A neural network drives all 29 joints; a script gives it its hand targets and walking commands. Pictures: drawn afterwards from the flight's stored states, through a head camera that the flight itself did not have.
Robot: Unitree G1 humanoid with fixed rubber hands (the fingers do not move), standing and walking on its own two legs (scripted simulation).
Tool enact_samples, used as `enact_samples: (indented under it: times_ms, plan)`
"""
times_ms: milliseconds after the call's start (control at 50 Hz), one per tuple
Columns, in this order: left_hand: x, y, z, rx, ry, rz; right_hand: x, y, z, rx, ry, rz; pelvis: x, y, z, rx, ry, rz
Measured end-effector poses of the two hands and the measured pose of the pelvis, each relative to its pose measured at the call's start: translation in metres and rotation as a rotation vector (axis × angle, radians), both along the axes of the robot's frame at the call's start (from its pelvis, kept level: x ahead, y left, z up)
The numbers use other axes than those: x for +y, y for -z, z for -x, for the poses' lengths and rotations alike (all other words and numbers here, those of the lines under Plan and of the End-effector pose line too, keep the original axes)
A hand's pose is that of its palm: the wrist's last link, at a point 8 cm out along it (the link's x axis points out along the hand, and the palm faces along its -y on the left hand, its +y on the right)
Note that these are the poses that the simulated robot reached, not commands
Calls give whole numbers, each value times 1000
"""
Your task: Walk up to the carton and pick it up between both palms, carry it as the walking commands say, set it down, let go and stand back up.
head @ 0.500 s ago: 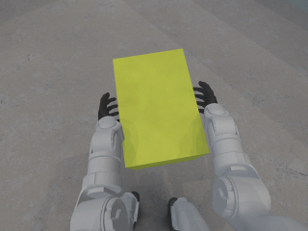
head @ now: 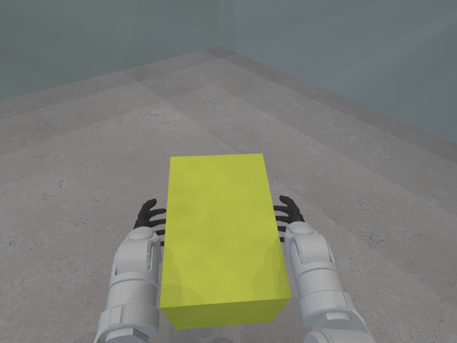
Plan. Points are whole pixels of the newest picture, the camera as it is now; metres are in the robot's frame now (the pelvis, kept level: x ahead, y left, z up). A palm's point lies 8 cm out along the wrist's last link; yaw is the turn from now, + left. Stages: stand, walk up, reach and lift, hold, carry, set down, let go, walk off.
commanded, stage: reach and lift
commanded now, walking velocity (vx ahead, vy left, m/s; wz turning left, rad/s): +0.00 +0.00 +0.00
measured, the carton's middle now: (220, 238) +0.33 +0.04 -0.03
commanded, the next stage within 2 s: hold in 1.42 s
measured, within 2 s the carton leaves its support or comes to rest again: neither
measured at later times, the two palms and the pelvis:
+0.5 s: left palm (163, 228) +0.30 +0.14 +0.05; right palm (314, 237) +0.30 -0.14 +0.05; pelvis -0.01 +0.01 +0.00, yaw -1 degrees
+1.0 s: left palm (159, 227) +0.30 +0.15 +0.05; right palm (312, 238) +0.29 -0.13 +0.05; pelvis +0.00 +0.02 +0.00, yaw -1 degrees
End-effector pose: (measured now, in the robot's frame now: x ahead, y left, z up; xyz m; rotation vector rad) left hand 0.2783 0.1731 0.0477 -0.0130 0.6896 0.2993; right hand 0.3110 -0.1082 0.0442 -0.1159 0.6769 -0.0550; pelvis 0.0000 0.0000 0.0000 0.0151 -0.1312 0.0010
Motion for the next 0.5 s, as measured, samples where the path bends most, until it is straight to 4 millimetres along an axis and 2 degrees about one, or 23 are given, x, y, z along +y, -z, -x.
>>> enact_samples:
  times_ms: [120,300,500]
  plan:
    - [-14,0,-9,7,13,-8,-12,-2,7,6,74,-3,-2,0,0,-9,-3,3]
    - [-33,-8,-20,-17,139,25,-37,-8,11,-8,119,0,3,1,1,-11,21,3]
    - [-31,-5,-19,-2,131,6,-33,-4,14,15,133,0,9,2,8,-4,19,7]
